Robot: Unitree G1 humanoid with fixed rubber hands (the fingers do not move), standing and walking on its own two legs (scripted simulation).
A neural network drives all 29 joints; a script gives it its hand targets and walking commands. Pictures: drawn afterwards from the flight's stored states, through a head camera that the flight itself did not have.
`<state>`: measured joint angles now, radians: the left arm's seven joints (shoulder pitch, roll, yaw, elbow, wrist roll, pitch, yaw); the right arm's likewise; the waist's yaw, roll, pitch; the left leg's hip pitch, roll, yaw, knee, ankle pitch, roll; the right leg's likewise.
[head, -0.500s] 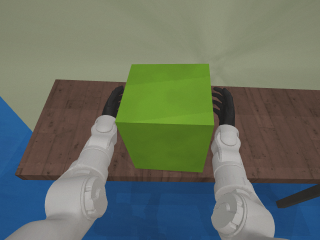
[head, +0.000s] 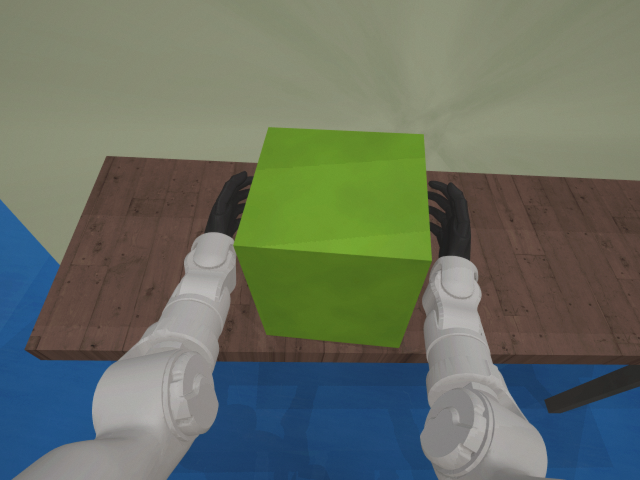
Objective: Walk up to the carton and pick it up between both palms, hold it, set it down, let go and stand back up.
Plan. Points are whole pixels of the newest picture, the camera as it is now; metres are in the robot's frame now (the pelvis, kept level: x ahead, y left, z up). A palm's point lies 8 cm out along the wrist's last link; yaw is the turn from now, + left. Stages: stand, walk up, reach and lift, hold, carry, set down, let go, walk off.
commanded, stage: set down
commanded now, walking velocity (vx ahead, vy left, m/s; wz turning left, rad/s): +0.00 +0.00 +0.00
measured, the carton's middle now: (337, 244) +0.43 -0.08 +0.00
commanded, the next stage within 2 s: none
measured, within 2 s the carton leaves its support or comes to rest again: rests again in 0.12 s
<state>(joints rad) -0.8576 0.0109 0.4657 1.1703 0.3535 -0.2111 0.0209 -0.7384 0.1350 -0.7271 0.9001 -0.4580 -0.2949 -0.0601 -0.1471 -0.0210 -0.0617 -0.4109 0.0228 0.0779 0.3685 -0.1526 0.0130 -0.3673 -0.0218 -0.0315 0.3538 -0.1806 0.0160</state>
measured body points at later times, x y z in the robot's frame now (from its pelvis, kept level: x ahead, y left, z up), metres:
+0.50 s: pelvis +0.00 +0.00 +0.00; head +0.09 +0.00 +0.44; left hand +0.46 +0.06 +0.03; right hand +0.38 -0.23 +0.04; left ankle +0.01 +0.11 -0.74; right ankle -0.02 -0.13 -0.74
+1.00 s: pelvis -0.01 +0.00 +0.00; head +0.09 +0.01 +0.43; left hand +0.46 +0.06 +0.03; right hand +0.38 -0.23 +0.04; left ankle +0.01 +0.11 -0.74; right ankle -0.02 -0.13 -0.74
